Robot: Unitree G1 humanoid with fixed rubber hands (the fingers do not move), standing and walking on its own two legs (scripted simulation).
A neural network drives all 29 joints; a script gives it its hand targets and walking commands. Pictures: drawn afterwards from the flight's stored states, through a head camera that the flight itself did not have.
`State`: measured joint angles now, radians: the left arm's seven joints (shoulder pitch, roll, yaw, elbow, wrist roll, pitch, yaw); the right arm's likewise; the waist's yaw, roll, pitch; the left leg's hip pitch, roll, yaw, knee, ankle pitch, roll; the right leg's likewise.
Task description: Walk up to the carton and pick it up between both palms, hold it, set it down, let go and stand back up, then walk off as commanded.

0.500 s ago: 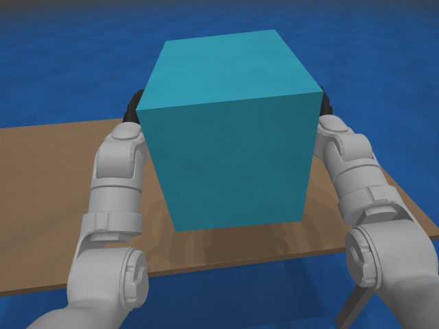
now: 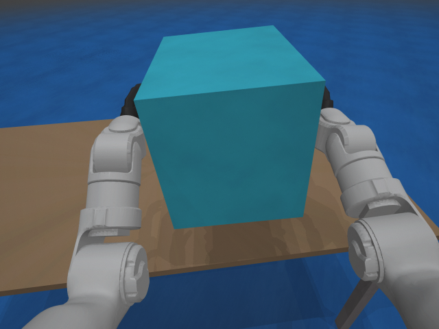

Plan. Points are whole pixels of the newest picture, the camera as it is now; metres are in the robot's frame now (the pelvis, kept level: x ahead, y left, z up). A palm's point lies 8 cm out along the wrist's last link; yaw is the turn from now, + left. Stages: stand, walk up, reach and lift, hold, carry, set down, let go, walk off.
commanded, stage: hold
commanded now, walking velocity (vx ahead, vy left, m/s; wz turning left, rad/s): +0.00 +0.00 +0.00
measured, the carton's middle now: (227, 119) +0.45 -0.01 +0.21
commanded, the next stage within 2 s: none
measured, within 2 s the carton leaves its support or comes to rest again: neither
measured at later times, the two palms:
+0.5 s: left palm (128, 122) +0.38 +0.16 +0.26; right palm (322, 112) +0.39 -0.17 +0.25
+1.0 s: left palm (127, 119) +0.37 +0.16 +0.26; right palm (323, 111) +0.38 -0.17 +0.25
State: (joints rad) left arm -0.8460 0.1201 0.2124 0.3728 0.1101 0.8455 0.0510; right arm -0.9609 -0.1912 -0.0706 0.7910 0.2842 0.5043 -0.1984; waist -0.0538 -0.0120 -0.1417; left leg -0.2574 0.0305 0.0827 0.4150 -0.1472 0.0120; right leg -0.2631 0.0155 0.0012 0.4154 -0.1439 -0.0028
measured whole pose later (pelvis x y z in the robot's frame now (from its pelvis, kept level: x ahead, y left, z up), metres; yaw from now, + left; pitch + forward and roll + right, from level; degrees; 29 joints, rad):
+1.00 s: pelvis +0.00 +0.00 +0.00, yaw +0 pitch -1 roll +0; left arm -0.86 0.13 0.21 0.34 0.09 0.89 0.06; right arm -0.97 -0.20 -0.06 0.74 0.31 0.58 -0.21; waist -0.05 -0.01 -0.16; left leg -0.26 0.03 0.08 0.41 -0.14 0.01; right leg -0.26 0.02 0.00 0.42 -0.14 0.00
